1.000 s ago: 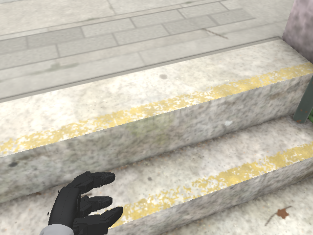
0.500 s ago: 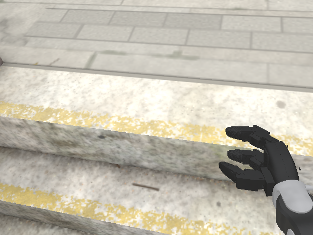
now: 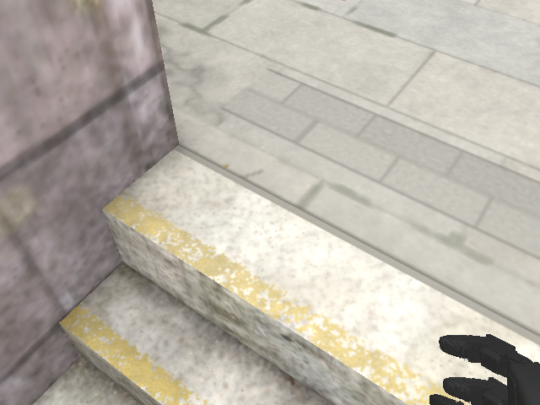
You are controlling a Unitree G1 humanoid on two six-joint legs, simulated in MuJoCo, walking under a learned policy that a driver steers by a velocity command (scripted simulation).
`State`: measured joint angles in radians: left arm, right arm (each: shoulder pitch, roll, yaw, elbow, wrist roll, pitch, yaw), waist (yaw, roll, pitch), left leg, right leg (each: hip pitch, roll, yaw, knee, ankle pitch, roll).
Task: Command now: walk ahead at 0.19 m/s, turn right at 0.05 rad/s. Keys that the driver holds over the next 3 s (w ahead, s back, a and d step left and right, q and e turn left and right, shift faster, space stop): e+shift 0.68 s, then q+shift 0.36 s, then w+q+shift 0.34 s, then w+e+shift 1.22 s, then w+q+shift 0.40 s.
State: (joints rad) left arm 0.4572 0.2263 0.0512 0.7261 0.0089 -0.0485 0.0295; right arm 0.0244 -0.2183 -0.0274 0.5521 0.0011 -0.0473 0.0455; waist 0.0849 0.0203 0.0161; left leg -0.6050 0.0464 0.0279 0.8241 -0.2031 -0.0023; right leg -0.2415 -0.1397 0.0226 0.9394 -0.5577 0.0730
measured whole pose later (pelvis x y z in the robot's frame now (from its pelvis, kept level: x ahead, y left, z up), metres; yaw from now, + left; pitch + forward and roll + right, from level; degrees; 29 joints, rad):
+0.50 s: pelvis +0.03 +0.01 +0.01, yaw -22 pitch +0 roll +0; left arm 0.13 0.21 0.07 0.61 0.03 0.01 0.02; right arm 0.20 -0.27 -0.07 0.58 -0.03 0.00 -0.04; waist 0.00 0.06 0.00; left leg -0.49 0.21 0.21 1.00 -0.44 -0.05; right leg -0.37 0.01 -0.06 0.83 -0.48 -0.05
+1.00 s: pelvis +0.03 +0.05 +0.04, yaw -30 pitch +1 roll -1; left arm 0.13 0.16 0.03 0.67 0.02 0.01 0.02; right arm 0.26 -0.12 -0.01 0.59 -0.02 -0.01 -0.04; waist -0.05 -0.05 -0.01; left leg -0.37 -0.07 -0.01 0.58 -0.24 0.08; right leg -0.50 0.02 0.06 1.02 -0.36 0.02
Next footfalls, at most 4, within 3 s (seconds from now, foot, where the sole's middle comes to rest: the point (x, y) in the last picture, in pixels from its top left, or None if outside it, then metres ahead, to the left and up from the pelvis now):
0.46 right None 0.02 -0.09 -0.73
0.88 left None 0.13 0.08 -0.73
1.22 right None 0.01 -0.02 -0.73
1.70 left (159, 387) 0.43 0.30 -0.55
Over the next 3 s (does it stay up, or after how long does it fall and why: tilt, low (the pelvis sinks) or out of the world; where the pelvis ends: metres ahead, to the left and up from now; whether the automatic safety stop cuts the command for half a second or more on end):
stays up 1.12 -0.31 0.40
